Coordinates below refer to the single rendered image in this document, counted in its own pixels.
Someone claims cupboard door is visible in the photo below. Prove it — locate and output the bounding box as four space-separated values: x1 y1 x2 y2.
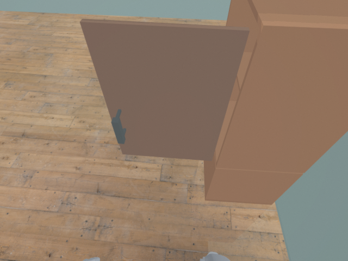
80 19 250 161

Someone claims handle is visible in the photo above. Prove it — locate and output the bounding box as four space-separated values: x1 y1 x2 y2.
111 109 126 144

